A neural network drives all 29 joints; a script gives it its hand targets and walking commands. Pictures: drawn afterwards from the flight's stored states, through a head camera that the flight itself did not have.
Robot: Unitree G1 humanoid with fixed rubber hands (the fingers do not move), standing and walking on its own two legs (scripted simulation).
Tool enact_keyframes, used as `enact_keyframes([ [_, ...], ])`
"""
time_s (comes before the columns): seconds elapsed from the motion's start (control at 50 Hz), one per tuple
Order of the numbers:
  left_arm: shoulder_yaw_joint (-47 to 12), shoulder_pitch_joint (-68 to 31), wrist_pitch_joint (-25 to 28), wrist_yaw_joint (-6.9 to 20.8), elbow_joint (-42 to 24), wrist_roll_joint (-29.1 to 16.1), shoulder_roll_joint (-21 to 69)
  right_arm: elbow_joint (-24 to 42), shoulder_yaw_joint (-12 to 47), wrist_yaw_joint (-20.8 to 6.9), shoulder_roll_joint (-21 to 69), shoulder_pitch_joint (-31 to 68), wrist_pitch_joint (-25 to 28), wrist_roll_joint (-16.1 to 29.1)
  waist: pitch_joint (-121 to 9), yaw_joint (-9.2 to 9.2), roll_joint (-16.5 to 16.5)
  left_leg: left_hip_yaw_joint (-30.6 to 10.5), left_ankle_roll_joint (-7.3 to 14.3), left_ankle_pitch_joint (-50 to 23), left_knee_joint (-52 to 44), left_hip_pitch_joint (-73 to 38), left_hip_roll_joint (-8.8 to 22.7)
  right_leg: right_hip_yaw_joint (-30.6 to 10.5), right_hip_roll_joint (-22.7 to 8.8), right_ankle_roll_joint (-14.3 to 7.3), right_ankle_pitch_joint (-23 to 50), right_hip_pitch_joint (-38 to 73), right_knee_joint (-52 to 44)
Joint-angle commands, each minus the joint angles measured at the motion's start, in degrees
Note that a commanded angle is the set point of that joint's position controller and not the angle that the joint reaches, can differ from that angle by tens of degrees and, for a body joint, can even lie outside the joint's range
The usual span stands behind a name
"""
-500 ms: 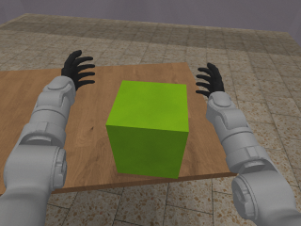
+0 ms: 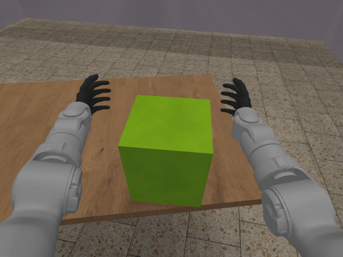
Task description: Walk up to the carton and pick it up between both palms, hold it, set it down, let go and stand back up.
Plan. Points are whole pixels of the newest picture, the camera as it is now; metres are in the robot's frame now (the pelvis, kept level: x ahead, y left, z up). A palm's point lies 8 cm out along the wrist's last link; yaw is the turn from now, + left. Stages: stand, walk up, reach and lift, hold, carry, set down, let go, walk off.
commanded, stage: reach and lift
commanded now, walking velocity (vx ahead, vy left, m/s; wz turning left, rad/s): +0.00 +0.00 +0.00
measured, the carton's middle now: (169, 151) +0.43 -0.02 +0.01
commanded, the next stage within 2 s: none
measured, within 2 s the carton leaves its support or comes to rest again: neither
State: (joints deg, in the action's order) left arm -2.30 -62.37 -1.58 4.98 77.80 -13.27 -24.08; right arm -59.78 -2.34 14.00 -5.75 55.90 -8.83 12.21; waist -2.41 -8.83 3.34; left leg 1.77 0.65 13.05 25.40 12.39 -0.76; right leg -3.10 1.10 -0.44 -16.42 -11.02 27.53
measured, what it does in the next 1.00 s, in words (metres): stands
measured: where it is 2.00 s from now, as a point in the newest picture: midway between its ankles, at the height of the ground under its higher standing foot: outside the picture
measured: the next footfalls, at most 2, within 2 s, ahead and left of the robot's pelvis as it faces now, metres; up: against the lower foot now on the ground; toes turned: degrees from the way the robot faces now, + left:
none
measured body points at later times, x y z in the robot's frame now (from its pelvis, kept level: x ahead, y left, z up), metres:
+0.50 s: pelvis +0.01 +0.01 +0.00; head +0.06 +0.04 +0.44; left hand +0.48 +0.17 +0.08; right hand +0.43 -0.19 +0.09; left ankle +0.00 +0.11 -0.74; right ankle -0.02 -0.11 -0.74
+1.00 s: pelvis +0.02 +0.01 -0.01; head +0.06 +0.04 +0.44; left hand +0.48 +0.15 +0.08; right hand +0.44 -0.18 +0.09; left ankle +0.00 +0.11 -0.74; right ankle -0.02 -0.11 -0.74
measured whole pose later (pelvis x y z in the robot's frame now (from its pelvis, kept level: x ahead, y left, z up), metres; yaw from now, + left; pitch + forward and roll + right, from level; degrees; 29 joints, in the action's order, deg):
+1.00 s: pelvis +0.02 +0.01 -0.01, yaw +1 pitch +14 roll -1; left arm 0.6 -57.1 14.7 2.0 81.8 -10.9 -13.3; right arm -71.5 -3.3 11.4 -5.5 51.2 12.7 12.2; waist -9.9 -7.9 1.2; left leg 0.4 0.6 15.3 31.3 29.6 -0.1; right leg -1.6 1.7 0.3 -16.0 -25.1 27.5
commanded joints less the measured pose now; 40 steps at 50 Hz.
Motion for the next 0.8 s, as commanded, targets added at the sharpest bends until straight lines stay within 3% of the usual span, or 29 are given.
enact_keyframes([
  [0.0, -2.81, -28.35, 5.54, -0.92, 0.35, -5.42, -8.41, 3.65, 0.14, -0.6, -8.62, 24.46, 3.92, 4.07, -25.67, 0.05, -6.66, -2.96, -1.19, -16.75, 1.14, -7.94, 2.8, 4.86, 0.07, 0.62, 25.84, -9.35, -6.1],
  [0.04, -2.02, -25.02, 6.83, -0.56, 1.18, -5.44, -7.94, 1.5, 1.15, -0.59, -7.82, 21.07, 5.28, 3.81, -26.46, -0.38, -5.03, -3.03, -1.31, -19.45, 1.89, -7.14, 2.52, 4.62, 0.18, 1.17, 29.89, -7.75, -5.34],
  [0.06, -1.89, -27.02, 7.76, -0.93, -0.3, -4.64, -7.32, 2.02, 0.95, -0.94, -7.47, 22.49, 6.59, 3.8, -28.61, -0.11, -6.66, -2.96, -2.06, -20.45, 2.38, -7.13, 2.38, 5.19, 0.42, 1.07, 29.67, -8.95, -4.44],
  [0.08, -1.64, -25.87, 7.67, -0.76, 2.41, -3.41, -7.62, -0.41, 1.85, -0.96, -7.91, 21.72, 6.23, 3.49, -25.94, 0.37, -7.13, -2.96, -1.51, -18.16, 2.29, -6.81, 2.84, 4.37, -0.14, 1.26, 27.84, -9.34, -5.13],
  [0.1, -0.74, -27.67, 9.09, -1.47, -0.74, -2.51, -8.45, 1.08, 0.9, -1.33, -8.16, 21.94, 7.32, 3.63, -30.29, 1.25, -8.04, -2.71, -1.68, -18.41, 2.38, -6.07, 2.83, 4.71, 0.28, 0.94, 26.61, -9.4, -4.93],
  [0.12, -1.1, -24.56, 9.46, -1.6, 0.87, -2.38, -6.12, -0.22, 1.65, -1.59, -6.57, 20.0, 7.69, 4.02, -28.92, 1.66, -7.7, -2.09, -1.75, -19.21, 2.89, -5.96, 2.33, 4.82, -0.08, 0.86, 26.71, -9.02, -5.0],
  [0.16, -1.06, -25.37, 10.41, -1.32, 1.91, -2.96, -6.06, -1.2, 0.96, -1.69, -7.0, 20.34, 9.18, 3.26, -29.0, 0.51, -6.39, -2.69, -1.74, -19.63, 3.57, -6.24, 2.29, 5.1, 0.19, 1.33, 27.21, -10.61, -4.98],
  [0.2, -1.15, -24.66, 12.32, -1.48, 2.45, -3.3, -5.9, 0.12, 1.55, -1.87, -6.68, 21.06, 10.71, 3.18, -29.96, 1.81, -5.82, -3.05, -1.35, -19.82, 4.18, -4.19, 2.7, 4.6, -0.39, 1.26, 27.51, -12.47, -3.72],
  [0.22, -1.6, -23.42, 12.62, -1.43, 3.29, -2.99, -4.99, -1.07, 1.59, -1.94, -5.98, 18.61, 11.24, 3.14, -30.6, 1.09, -5.91, -2.57, -0.96, -18.12, 4.31, -3.08, 2.26, 4.33, -0.77, 1.79, 29.41, -11.51, -3.27],
  [0.24, -0.93, -24.68, 13.23, -1.3, 3.7, -2.49, -5.42, -1.2, 1.93, -1.94, -5.87, 20.2, 11.54, 2.77, -31.36, 1.83, -5.12, -2.05, -0.76, -17.96, 4.51, -0.98, 2.06, 4.04, -1.18, 2.13, 31.27, -10.22, -2.7],
  [0.26, -1.18, -24.24, 13.37, -1.24, 5.59, -2.1, -4.95, -2.75, 1.43, -1.48, -5.05, 18.79, 12.26, 2.18, -31.89, 0.0, -5.66, -2.2, -0.88, -15.65, 4.1, 0.19, 2.03, 3.86, -1.2, 2.23, 31.15, -10.6, -2.4],
  [0.28, -0.5, -23.07, 13.6, -1.6, 5.44, -1.5, -5.25, -5.08, 0.45, -1.72, -5.77, 17.04, 12.83, 1.23, -32.43, -0.17, -5.25, -2.78, -1.45, -17.42, 4.67, -1.28, 1.87, 4.83, -0.65, 2.05, 31.65, -11.07, -1.95],
  [0.3, -0.03, -22.61, 14.54, -1.76, 5.14, -1.01, -4.42, -3.7, 0.81, -1.75, -5.44, 17.8, 13.96, 1.74, -32.85, 1.22, -6.12, -2.35, -1.92, -18.09, 5.28, -0.34, 1.99, 4.78, -0.83, 2.28, 30.55, -13.15, -1.47],
  [0.32, -0.76, -22.86, 15.97, -2.0, 1.5, -1.9, -3.41, -1.42, -0.15, -2.03, -5.47, 17.3, 15.58, 1.62, -38.84, 0.58, -5.85, -2.62, -2.2, -21.66, 6.52, -1.21, 2.31, 4.78, -0.57, 1.96, 34.32, -11.93, -0.59],
  [0.36, 0.29, -23.17, 16.92, -1.95, 1.67, -0.59, -2.64, -2.55, 1.15, -2.24, -4.23, 16.89, 17.01, 1.39, -39.46, 1.26, -6.89, -3.05, -2.46, -24.81, 7.74, -2.72, 2.12, 4.83, -0.88, 2.26, 36.55, -12.35, -0.43],
  [0.38, 1.25, -24.74, 16.81, -1.7, 3.57, -0.07, -4.21, -3.03, 0.5, -2.1, -4.86, 17.47, 16.96, 1.52, -38.77, 1.22, -6.57, -2.47, -1.88, -21.95, 7.93, 0.6, 1.44, 4.36, -1.2, 2.94, 35.87, -13.06, 0.41],
  [0.42, 0.1, -23.86, 16.84, -2.15, 2.54, 0.36, -3.07, -3.31, 0.61, -2.55, -4.52, 16.65, 17.77, 2.12, -40.02, 1.3, -8.93, -2.94, -2.88, -22.76, 7.95, -0.86, 1.92, 4.7, -1.18, 1.72, 33.65, -13.53, 0.18],
  [0.46, 1.34, -23.17, 17.37, -2.7, -1.25, 2.07, -2.3, -4.96, -0.87, -2.59, -5.86, 14.54, 19.45, 1.43, -41.18, 0.57, -10.32, -3.04, -4.32, -29.49, 9.48, -4.01, 2.07, 5.52, -0.6, 1.82, 38.42, -13.8, 1.32],
  [0.5, 2.0, -22.47, 17.65, -3.01, 0.4, 2.51, -2.85, -6.28, 0.22, -3.3, -6.6, 16.01, 20.31, 2.61, -40.37, 2.16, -10.49, -3.27, -4.89, -31.93, 10.13, -5.33, 2.35, 5.7, 0.06, 1.7, 35.73, -16.02, 0.82],
  [0.52, 0.86, -24.53, 18.15, -3.41, -3.06, 2.41, -1.2, -5.67, -0.96, -3.5, -6.21, 16.71, 21.69, 2.39, -45.23, 1.24, -13.15, -3.89, -5.86, -35.85, 11.19, -8.55, 2.79, 6.39, 0.62, 1.61, 36.22, -18.52, 0.72],
  [0.54, 0.37, -23.63, 18.35, -3.53, -2.69, 2.04, -0.5, -6.2, -0.96, -3.67, -7.15, 16.93, 22.48, 2.04, -44.88, 1.44, -13.04, -3.63, -6.71, -39.75, 11.87, -9.63, 2.96, 7.09, 0.66, 1.39, 37.27, -18.74, 0.96],
  [0.56, 2.01, -22.9, 18.53, -3.37, -2.04, 2.58, -1.33, -5.66, 0.98, -3.61, -6.03, 16.27, 23.1, 3.27, -44.97, 3.23, -11.52, -3.7, -5.6, -38.87, 12.08, -8.3, 3.03, 5.83, 0.61, 1.79, 37.19, -19.06, 0.8],
  [0.58, 1.7, -22.2, 18.25, -2.86, 1.08, 2.32, -1.3, -8.14, 0.21, -3.62, -7.23, 16.18, 22.98, 2.88, -41.28, 2.26, -10.92, -3.6, -5.84, -37.35, 11.7, -6.33, 2.67, 6.18, 0.33, 1.36, 37.03, -17.99, 1.07],
  [0.62, 2.11, -23.95, 18.18, -3.39, -0.08, 3.68, -0.39, -8.67, 0.09, -3.65, -6.83, 17.02, 23.36, 2.83, -40.48, 2.3, -13.62, -3.72, -6.28, -35.96, 11.2, -6.72, 2.69, 6.58, 0.38, 1.54, 33.69, -19.95, 0.45],
  [0.68, 2.32, -23.35, 18.63, -3.05, 0.47, 3.77, 0.36, -8.03, -1.02, -3.86, -5.61, 17.78, 23.52, 1.71, -39.59, 1.37, -9.84, -3.41, -6.13, -37.03, 11.23, -6.73, 3.04, 6.41, 0.65, 1.65, 33.39, -18.95, -0.05],
  [0.7, 2.52, -22.89, 18.87, -3.13, 0.13, 4.04, 0.11, -7.4, -0.38, -4.28, -5.72, 17.32, 23.42, 2.38, -39.68, 2.39, -10.93, -3.59, -6.0, -38.18, 10.98, -7.77, 3.02, 6.01, 0.26, 1.59, 33.73, -19.01, -0.22],
  [0.74, 2.38, -22.77, 19.36, -3.31, -0.44, 3.86, 1.79, -8.06, -0.41, -4.61, -5.44, 17.46, 23.91, 2.16, -39.52, 2.59, -11.11, -3.51, -6.17, -38.42, 11.53, -6.95, 2.96, 6.35, 0.58, 1.2, 33.2, -18.98, -0.04],
  [0.76, 1.87, -22.0, 19.5, -3.38, -0.66, 4.6, 2.85, -8.08, -1.35, -4.5, -4.2, 16.64, 23.98, 1.01, -40.96, 1.66, -10.97, -3.65, -5.89, -36.89, 11.05, -7.18, 2.93, 6.25, 0.45, 1.13, 33.87, -18.08, -0.22],
  [0.78, 3.2, -22.62, 19.01, -3.09, 1.85, 5.69, 2.35, -9.84, -0.95, -4.54, -3.63, 16.76, 23.14, 1.22, -37.03, 2.37, -11.12, -3.46, -5.39, -34.94, 10.28, -6.23, 2.83, 6.03, 0.2, 1.0, 31.52, -19.3, -1.23],
])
